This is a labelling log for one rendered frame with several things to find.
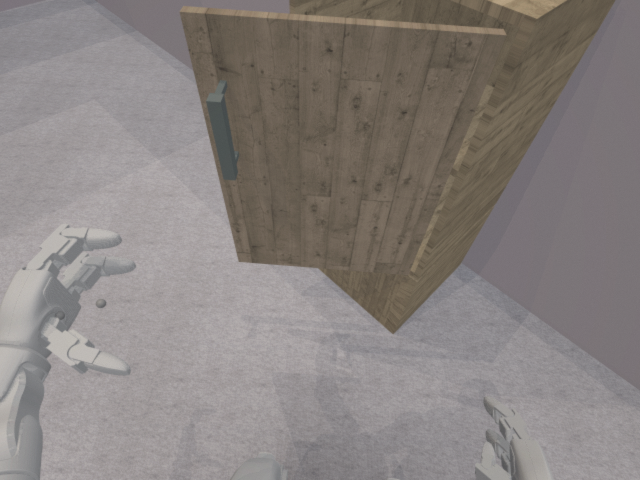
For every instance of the robot left hand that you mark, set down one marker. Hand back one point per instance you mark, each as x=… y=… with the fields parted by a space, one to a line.
x=34 y=295

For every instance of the handle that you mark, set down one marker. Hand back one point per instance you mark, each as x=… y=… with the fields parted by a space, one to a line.
x=221 y=130

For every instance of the robot left shin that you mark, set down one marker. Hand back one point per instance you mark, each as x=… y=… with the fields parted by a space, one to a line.
x=265 y=455

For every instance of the left robot thigh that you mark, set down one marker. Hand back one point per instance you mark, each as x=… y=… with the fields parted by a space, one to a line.
x=260 y=469

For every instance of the robot left forearm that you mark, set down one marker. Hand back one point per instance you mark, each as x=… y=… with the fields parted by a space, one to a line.
x=22 y=373

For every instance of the robot right hand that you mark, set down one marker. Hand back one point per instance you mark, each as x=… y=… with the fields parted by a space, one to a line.
x=521 y=459

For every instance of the cupboard door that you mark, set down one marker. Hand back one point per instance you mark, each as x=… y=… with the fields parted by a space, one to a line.
x=347 y=129

